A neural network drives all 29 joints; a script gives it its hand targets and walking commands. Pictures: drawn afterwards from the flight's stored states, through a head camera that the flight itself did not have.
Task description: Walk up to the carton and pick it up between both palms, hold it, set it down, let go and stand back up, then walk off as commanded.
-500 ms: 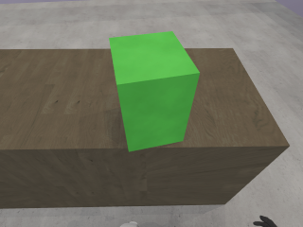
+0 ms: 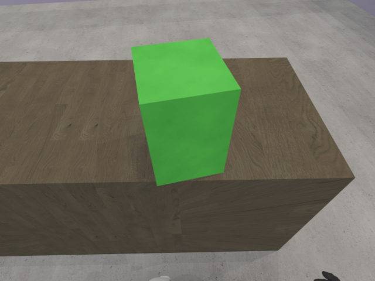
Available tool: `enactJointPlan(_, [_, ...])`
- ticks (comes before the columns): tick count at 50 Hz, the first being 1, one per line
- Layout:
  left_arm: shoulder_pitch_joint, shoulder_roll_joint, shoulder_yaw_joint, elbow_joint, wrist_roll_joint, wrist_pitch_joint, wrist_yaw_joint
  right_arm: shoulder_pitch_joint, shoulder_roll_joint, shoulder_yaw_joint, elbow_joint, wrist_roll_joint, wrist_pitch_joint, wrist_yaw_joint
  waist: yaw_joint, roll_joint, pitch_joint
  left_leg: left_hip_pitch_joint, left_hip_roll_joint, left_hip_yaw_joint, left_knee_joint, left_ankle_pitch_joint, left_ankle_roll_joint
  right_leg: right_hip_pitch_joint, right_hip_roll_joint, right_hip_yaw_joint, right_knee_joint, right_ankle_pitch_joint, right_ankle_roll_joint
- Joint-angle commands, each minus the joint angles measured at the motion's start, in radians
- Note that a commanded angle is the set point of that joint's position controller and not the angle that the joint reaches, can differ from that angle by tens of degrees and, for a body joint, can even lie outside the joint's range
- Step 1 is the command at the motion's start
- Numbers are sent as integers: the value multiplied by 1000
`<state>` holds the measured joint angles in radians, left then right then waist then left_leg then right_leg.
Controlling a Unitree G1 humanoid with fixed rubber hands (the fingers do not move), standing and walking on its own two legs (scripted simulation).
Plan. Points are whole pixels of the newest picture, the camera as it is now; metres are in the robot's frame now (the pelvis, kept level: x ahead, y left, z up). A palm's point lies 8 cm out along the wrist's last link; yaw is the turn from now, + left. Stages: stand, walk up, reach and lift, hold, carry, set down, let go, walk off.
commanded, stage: walk up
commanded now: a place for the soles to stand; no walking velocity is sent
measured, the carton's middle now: (181, 115) +0.48 +0.05 +0.08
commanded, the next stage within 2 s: none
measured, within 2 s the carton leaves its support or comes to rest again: neither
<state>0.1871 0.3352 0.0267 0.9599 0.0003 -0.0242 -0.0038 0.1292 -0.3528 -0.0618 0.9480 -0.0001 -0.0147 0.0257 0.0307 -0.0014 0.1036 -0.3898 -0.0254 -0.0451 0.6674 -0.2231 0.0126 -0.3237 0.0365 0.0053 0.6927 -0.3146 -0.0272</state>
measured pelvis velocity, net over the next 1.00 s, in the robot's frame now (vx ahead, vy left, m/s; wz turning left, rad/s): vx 0.12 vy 0.02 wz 0.02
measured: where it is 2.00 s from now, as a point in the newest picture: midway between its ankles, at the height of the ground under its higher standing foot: outside the picture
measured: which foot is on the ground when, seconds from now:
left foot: down 0.00-0.80, up 0.82-1.00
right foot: down 0.00-0.38, up 0.40-0.78, down 0.80-1.00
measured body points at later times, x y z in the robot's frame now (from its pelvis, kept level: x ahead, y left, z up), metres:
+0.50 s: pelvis +0.06 +0.06 +0.01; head +0.05 +0.06 +0.46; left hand +0.12 +0.36 -0.12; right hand +0.11 -0.25 -0.11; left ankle +0.09 +0.14 -0.72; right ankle +0.04 -0.09 -0.68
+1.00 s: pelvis +0.12 +0.02 +0.01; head +0.14 +0.00 +0.45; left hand +0.19 +0.32 -0.10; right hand +0.18 -0.28 -0.13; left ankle +0.13 +0.17 -0.69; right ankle +0.15 -0.08 -0.72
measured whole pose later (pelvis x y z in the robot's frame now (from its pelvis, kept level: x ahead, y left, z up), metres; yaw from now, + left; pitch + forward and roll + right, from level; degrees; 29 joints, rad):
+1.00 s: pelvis +0.12 +0.02 +0.01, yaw +1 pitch -3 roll +1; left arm 0.23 0.33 0.03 0.94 0.00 -0.06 0.01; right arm 0.23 -0.35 -0.06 0.95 0.00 -0.02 -0.01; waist -0.02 0.03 0.09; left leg -0.35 -0.03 -0.09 0.86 -0.52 0.03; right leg -0.30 -0.01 -0.01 0.67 -0.31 -0.03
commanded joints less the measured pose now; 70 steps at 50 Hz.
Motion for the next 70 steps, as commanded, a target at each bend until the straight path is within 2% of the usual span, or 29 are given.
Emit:
enactJointPlan(1, [-72,253,50,-52,17,-34,9,-16,-212,-18,-42,-11,-19,-16,-36,18,-170,179,85,-149,-137,22,60,-14,-175,196,-268,-39,-47])
enactJointPlan(5, [-75,254,51,-56,18,-33,10,-16,-210,-17,-44,-10,-16,-15,-34,11,-185,171,80,-143,-128,14,63,5,-180,197,-275,-47,-50])
enactJointPlan(6, [44,295,70,-62,42,-39,1,34,-251,-44,-66,-20,-24,-2,-16,-11,-261,77,43,-125,-93,-388,82,132,-171,244,-306,-464,-98])
enactJointPlan(7, [104,347,90,-41,54,-37,-3,17,-254,-46,-82,-29,-22,3,8,-51,-180,-107,2,-78,1,-462,59,196,-250,395,-386,-660,-152])
enactJointPlan(8, [121,380,108,-42,57,-41,-2,20,-244,-46,-84,-32,-18,4,19,-156,-111,-214,-11,11,182,-355,40,200,-372,539,-491,-724,-201])
enactJointPlan(9, [87,382,119,-62,55,-47,1,26,-258,-50,-86,-40,-22,2,17,-131,-56,-288,41,9,251,-318,28,189,-424,583,-503,-678,-239])
enactJointPlan(12, [90,343,114,-82,38,-57,8,35,-247,-56,-98,-42,-45,3,12,-45,-82,-297,79,-3,184,-244,30,267,-376,468,-404,-366,-218])
enactJointPlan(15, [96,329,117,-84,36,-48,-1,44,-236,-58,-109,-36,-50,10,20,-121,-114,-161,59,36,78,-226,29,220,-309,347,-362,-280,-180])
enactJointPlan(17, [-21,307,106,-121,30,-36,-7,161,-227,-56,-79,-33,-59,4,-65,-137,-131,90,48,61,-124,-80,44,61,-259,218,-237,-250,-146])
enactJointPlan(18, [-40,245,89,-128,31,-31,-9,251,-224,-61,-48,-32,-68,-7,-116,-45,-172,275,18,50,-229,-59,42,-22,-178,121,-68,-189,-103])
enactJointPlan(19, [-1,149,64,-135,23,-28,-6,327,-273,-80,-29,-47,-78,-21,-129,175,-219,424,165,-252,-360,-194,85,-163,-68,18,202,-175,-48])
enactJointPlan(20, [49,132,62,-121,19,-25,-5,299,-358,-93,-44,-51,-80,-24,-97,243,-151,469,339,-666,-461,-348,141,-403,46,-11,337,-294,10])
enactJointPlan(21, [57,230,84,-102,25,-19,1,254,-377,-101,-61,-35,-78,-24,-76,120,-109,403,380,-714,-434,-385,203,-423,-9,59,383,-294,7])
enactJointPlan(23, [-16,261,92,-112,21,-22,-2,222,-338,-88,-77,-28,-75,-29,-71,24,13,242,335,-602,-435,-256,195,-357,-63,84,346,-219,-5])
enactJointPlan(27, [22,244,96,-105,15,-30,-10,201,-292,-72,-87,-21,-71,-23,-50,116,77,184,259,-410,-443,-64,151,-266,-70,33,270,-118,9])
enactJointPlan(35, [-43,203,85,-146,4,-43,4,231,-284,-61,-106,-16,-57,-25,-66,119,78,187,244,-259,-306,358,212,-104,-62,-21,36,-137,-1])
enactJointPlan(38, [68,174,78,-106,8,-62,21,180,-255,-47,-127,0,-41,-32,-4,81,-14,165,174,-129,-76,611,134,129,-46,-52,-246,145,-31])
enactJointPlan(39, [137,220,89,-88,18,-65,28,137,-210,-33,-146,16,-43,-35,32,-3,-97,115,131,-95,64,548,77,282,-115,57,-289,328,-66])
enactJointPlan(40, [204,305,108,-79,21,-73,39,129,-163,-15,-162,32,-45,-38,57,-182,-201,-34,15,-31,292,301,16,442,-309,317,-296,548,-139])
enactJointPlan(41, [139,296,98,-89,7,-72,43,161,-148,-7,-131,20,-33,-47,6,-180,-200,-83,-53,-28,329,-301,13,434,-426,443,-277,739,-217])
enactJointPlan(42, [86,276,89,-92,-3,-68,39,171,-191,-18,-103,8,-13,-54,-13,-78,-187,-39,-1,-96,296,-395,27,323,-412,402,-257,575,-230])
enactJointPlan(44, [19,269,78,-97,5,-63,41,162,-203,-23,-81,10,-11,-48,-29,-120,-99,-35,12,-90,281,-409,31,211,-384,345,-279,437,-227])
enactJointPlan(49, [-20,263,67,-119,6,-47,37,181,-185,-25,-30,7,-10,-48,-36,-157,-113,49,31,-16,154,-240,6,124,-328,198,-247,568,-180])
enactJointPlan(53, [-102,278,68,-130,-1,-21,24,201,-184,-28,3,-6,-23,-50,-70,-162,-111,219,26,37,-127,6,18,10,-269,137,-197,294,-121])
enactJointPlan(55, [-126,225,51,-131,-9,-13,21,176,-213,-32,-2,-22,-34,-53,-73,-98,-120,261,94,-156,-247,84,51,-28,-212,121,-137,172,-57])
enactJointPlan(57, [-71,204,47,-98,-18,-4,16,21,-285,-31,-38,-18,-45,-44,9,40,-68,63,265,-412,-334,-20,148,35,-67,43,-63,-123,-4])
enactJointPlan(59, [-49,214,47,-60,-4,-10,13,-24,-251,-12,-36,-10,-44,-34,19,30,-71,-34,211,-314,-291,-78,116,176,-91,69,-203,-86,-15])
enactJointPlan(62, [-103,247,57,-64,11,-23,7,30,-205,-2,-31,-5,-40,-30,-31,2,-113,37,101,-171,-215,-18,44,159,-179,139,-280,-28,-46])
enactJointPlan(70, [-131,235,48,-59,12,-23,5,23,-214,-2,-20,-6,-41,-27,-37,-10,-138,102,103,-178,-208,42,53,133,-169,105,-258,26,-37])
